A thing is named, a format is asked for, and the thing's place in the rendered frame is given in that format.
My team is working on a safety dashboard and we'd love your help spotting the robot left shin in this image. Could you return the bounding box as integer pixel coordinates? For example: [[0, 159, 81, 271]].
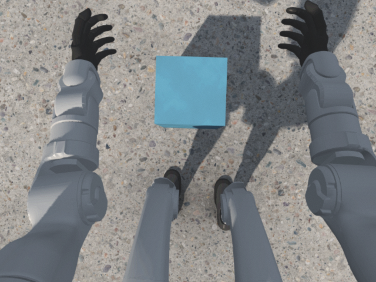
[[145, 177, 175, 198]]

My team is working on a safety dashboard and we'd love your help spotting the right robot forearm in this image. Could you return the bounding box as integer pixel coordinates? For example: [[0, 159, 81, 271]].
[[298, 51, 376, 167]]

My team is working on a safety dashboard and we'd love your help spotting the robot left hand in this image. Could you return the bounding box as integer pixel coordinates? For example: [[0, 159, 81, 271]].
[[71, 8, 117, 71]]

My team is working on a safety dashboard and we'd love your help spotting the robot right hand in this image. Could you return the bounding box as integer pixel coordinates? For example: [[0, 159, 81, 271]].
[[278, 0, 328, 67]]

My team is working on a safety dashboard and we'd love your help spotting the robot right upper arm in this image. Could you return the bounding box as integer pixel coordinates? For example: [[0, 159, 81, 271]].
[[305, 163, 376, 282]]

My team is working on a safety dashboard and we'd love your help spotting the carton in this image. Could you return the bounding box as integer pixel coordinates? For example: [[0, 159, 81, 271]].
[[155, 56, 227, 129]]

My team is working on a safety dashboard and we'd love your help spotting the robot left upper arm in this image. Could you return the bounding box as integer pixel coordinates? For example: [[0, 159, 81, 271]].
[[0, 170, 108, 282]]

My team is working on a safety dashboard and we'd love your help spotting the left robot forearm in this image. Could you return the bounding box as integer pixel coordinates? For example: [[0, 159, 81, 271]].
[[27, 59, 103, 223]]

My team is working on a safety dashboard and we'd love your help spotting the robot right thigh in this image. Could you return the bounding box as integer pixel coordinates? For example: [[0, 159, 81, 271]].
[[220, 188, 283, 282]]

